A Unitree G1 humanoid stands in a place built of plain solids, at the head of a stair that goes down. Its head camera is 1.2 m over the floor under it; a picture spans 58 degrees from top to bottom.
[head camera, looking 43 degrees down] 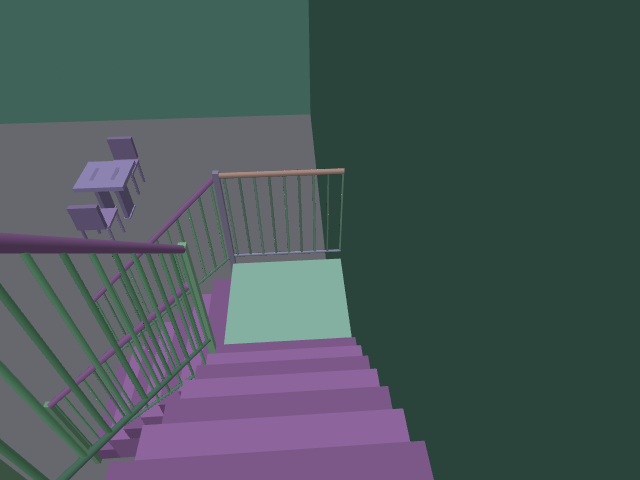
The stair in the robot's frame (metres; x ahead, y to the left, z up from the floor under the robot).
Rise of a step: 0.20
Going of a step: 0.20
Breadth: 0.98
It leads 4 degrees to the left of straight ahead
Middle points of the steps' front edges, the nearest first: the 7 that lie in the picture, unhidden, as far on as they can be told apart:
0.54 0.16 -0.20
0.74 0.17 -0.40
0.94 0.19 -0.60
1.14 0.20 -0.80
1.35 0.21 -1.00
1.55 0.23 -1.20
1.75 0.24 -1.40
